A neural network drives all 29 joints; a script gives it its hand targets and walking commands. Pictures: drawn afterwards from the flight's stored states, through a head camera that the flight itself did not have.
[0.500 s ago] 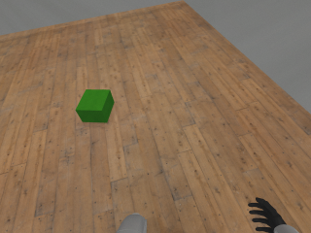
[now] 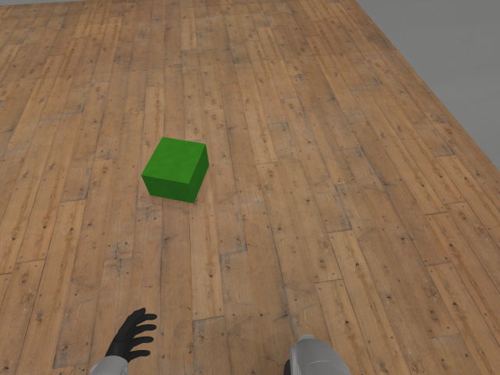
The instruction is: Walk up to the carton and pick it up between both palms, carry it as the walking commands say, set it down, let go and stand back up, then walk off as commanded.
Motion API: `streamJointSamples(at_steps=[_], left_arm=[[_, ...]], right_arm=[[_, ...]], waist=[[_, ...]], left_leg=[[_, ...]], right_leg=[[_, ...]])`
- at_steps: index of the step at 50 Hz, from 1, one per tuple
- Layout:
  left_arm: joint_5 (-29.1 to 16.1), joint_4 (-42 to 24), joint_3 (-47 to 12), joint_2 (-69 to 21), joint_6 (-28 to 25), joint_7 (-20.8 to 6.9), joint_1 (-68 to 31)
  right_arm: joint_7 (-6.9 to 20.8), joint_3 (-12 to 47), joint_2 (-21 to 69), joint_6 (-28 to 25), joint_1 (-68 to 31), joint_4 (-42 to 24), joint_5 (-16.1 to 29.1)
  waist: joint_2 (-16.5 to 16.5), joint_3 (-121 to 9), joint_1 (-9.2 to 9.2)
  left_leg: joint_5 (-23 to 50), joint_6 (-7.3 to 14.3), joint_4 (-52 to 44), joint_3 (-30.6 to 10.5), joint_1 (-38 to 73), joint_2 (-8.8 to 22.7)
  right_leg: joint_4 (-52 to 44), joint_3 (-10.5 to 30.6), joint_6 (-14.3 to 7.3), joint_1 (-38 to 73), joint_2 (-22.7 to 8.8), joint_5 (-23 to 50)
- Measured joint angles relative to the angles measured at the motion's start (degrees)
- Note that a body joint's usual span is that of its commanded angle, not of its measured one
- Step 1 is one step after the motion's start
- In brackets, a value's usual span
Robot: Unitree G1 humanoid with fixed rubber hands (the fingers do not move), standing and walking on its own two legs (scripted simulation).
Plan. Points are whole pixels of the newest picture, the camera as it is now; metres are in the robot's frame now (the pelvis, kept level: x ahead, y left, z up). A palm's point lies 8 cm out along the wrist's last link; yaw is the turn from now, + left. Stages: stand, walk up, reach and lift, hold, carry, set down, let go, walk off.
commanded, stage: walk up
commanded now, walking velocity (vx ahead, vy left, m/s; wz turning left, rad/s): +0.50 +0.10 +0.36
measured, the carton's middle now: (177, 169) +1.11 +0.27 -0.70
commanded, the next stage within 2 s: none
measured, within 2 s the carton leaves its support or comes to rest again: neither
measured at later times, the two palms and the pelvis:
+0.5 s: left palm out of the picture +0.11 +0.27 -0.10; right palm (323, 221) +0.42 -0.19 -0.13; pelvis +0.25 +0.02 +0.00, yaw +7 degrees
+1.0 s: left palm (87, 170) +0.61 +0.37 -0.11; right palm (302, 217) +0.43 -0.14 -0.12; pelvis +0.47 +0.12 +0.00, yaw +8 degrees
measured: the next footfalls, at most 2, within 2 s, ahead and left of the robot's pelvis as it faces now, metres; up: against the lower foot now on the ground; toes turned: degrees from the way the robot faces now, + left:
right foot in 0.12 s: +0.22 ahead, -0.12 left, +0.00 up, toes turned -6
left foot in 0.62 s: +0.43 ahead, +0.22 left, +0.00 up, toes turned +14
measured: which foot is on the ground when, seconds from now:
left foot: down 0.00-0.12, up 0.14-0.60, down 0.62-1.00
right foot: up 0.00-0.10, down 0.12-0.62, up 0.64-1.00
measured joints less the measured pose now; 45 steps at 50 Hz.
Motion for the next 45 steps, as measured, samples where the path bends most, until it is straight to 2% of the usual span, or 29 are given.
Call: streamJointSamples(at_steps=[4, 6, 7, 8, 9, 11, 14, 18, 21, 25, 29, 30, 31, 32, 33, 35, 36, 39, 45], left_arm=[[-1.03, -1.08, 0.18, -1.07, -0.32, 0.2, -2.78], [-1.09, -1.17, 0.16, -0.95, -1.02, 0.75, -2.76], [-0.63, -0.76, 0.3, -0.98, -1.59, 1.38, -2.46], [-0.08, -0.21, 0.26, -0.77, -1.8, 2.07, -1.49], [0.11, 0.54, 0.16, -0.37, -1.68, 2.56, 0.18], [0.0, 2.66, 0.46, 0.41, -1.26, 3.06, 4.51], [-0.45, 5.94, 1.29, 1.29, -1.4, 3.33, 10.9], [-0.73, 9.07, 1.63, 1.41, -2.35, 3.49, 18.76], [-0.64, 10.67, 1.67, 0.47, -2.37, 3.6, 23.63], [-0.47, 12.13, 1.5, -1.14, -2.01, 3.55, 27.44], [-0.49, 12.98, 1.58, -1.64, -1.65, 3.42, 28.45], [-0.68, 12.97, 1.65, -1.48, -1.49, 3.22, 28.52], [-0.87, 12.83, 1.53, -1.37, -1.37, 2.97, 28.66], [-0.87, 12.84, 1.34, -0.94, -1.17, 2.7, 27.3], [-0.84, 12.57, 1.12, -0.55, -1.06, 2.56, 24.99], [-0.75, 11.44, 0.82, -0.14, -1.43, 2.41, 19.95], [-0.7, 10.71, 0.77, -0.06, -1.72, 2.3, 17.68], [-0.16, 8.98, 0.9, 0.13, -1.52, 1.71, 12.0], [0.2, 7.54, 1.19, 0.1, 0.87, 0.6, 3.85]], right_arm=[[-0.1, -0.56, -0.74, 0.08, 3.33, 1.9, -0.19], [-0.16, -0.32, -0.7, 0.19, 4.57, 2.77, -0.19], [-0.01, -0.13, -0.77, 0.51, 4.34, 3.2, -0.23], [0.13, 0.02, -0.7, 1.02, 3.39, 3.35, -0.06], [0.23, 0.07, -0.55, 1.43, 2.25, 3.26, 0.04], [0.73, -0.15, -0.22, 1.88, -0.22, 2.87, -0.19], [1.63, -0.54, 0.16, 2.47, -3.89, 1.77, -0.91], [2.73, -0.3, -0.11, 3.65, -9.03, 0.15, -1.27], [3.63, 0.14, -0.29, 4.3, -13.13, -1.1, -1.04], [4.58, 1.08, 0.38, 4.23, -18.53, -2.94, -0.39], [4.46, 1.58, 1.63, 3.35, -22.56, -4.51, -0.19], [4.15, 1.52, 1.82, 2.68, -22.99, -4.68, -0.39], [3.7, 1.38, 1.68, 1.67, -23.14, -4.61, -0.79], [2.98, 0.83, 1.91, 0.64, -23.08, -4.08, -1.32], [2.21, 0.38, 2.07, -0.03, -22.35, -3.46, -1.28], [1.09, 0.09, 2.18, -0.43, -19.21, -2.0, -0.95], [0.73, 0.09, 2.26, -0.48, -17.35, -1.21, -0.81], [0.16, 0.12, 2.32, -1.14, -11.76, 1.22, -0.3], [-0.42, -0.11, 2.12, -2.39, -2.2, 4.62, -0.06]], waist=[[0.57, -1.0, -1.49], [0.96, -1.91, -1.73], [1.8, -1.96, -1.6], [2.47, -1.92, -1.51], [2.94, -1.93, -1.32], [3.86, -1.93, -0.15], [4.77, -1.83, 2.56], [4.63, -1.52, 6.1], [4.21, -1.15, 8.08], [3.62, -0.47, 9.7], [2.4, -0.31, 10.61], [2.02, -0.5, 10.65], [2.06, -0.84, 10.64], [1.25, -0.52, 10.19], [0.69, 0.14, 10.14], [0.21, 0.79, 9.89], [0.0, 0.78, 9.25], [-0.4, 0.19, 6.28], [-0.39, -0.86, 2.1]], left_leg=[[-3.38, -0.55, -1.8, -1.15, 5.76, -0.63], [-7.3, -0.81, 2.06, -2.19, 6.37, -0.9], [-9.95, -0.23, 8.34, -2.54, 4.29, -0.71], [-11.04, 0.04, 17.52, -2.62, 0.64, -0.9], [-10.54, -0.02, 26.51, -2.31, -3.13, -1.12], [-6.26, -0.46, 38.65, -0.76, -9.13, -0.13], [0.39, -1.3, 44.57, 1.35, -15.83, 2.93], [5.13, -1.74, 42.19, 2.72, -22.35, 5.28], [8.38, -2.24, 35.72, 3.69, -25.04, 6.02], [10.59, -2.66, 20.99, 5.7, -24.36, 6.22], [8.51, -1.93, 11.37, 7.78, -20.74, 5.46], [7.53, -1.31, 9.47, 8.27, -19.08, 5.19], [7.04, -0.43, 7.81, 8.24, -17.14, 5.15], [7.21, 0.06, 10.18, 8.3, -18.01, 4.52], [5.75, 0.31, 12.84, 8.29, -18.58, 4.1], [3.56, 0.61, 13.0, 8.28, -16.75, 3.6], [3.42, 0.58, 11.45, 8.23, -15.07, 3.29], [3.85, 0.86, 6.0, 7.85, -9.5, 2.47], [3.1, 0.6, -2.42, 7.73, 0.85, 2.42]], right_leg=[[-11.41, -1.09, 0.04, 3.82, 0.85, 3.89], [-16.51, -2.21, -1.21, 8.34, 1.12, 5.52], [-15.92, -3.1, -4.06, 9.03, 1.4, 5.27], [-13.71, -3.76, -5.71, 8.87, 1.28, 3.52], [-12.53, -4.23, -6.45, 9.43, 1.02, 1.71], [-13.72, -4.81, -6.57, 12.58, 0.96, -0.16], [-18.46, -5.26, -5.81, 18.25, 1.01, -0.35], [-22.9, -5.07, -4.55, 23.82, -0.22, -0.98], [-25.61, -5.16, -3.2, 27.44, -1.46, -1.72], [-29.2, -6.14, -1.01, 32.05, -2.64, -2.73], [-29.4, -6.98, 1.87, 34.92, -3.99, -5.72], [-27.43, -6.94, 2.18, 34.76, -4.53, -7.53], [-22.68, -6.51, 1.28, 33.29, -5.0, -10.22], [-14.17, -4.73, -0.37, 30.05, -5.76, -13.1], [-4.18, -1.78, -1.93, 25.85, -5.25, -14.6], [11.9, 1.58, -4.05, 17.61, -3.39, -12.95], [16.31, 2.08, -4.47, 14.15, -2.8, -10.77], [18.45, 2.19, -4.03, 6.72, -1.84, -5.43], [8.45, 1.2, -2.29, -0.29, -0.96, 4.07]])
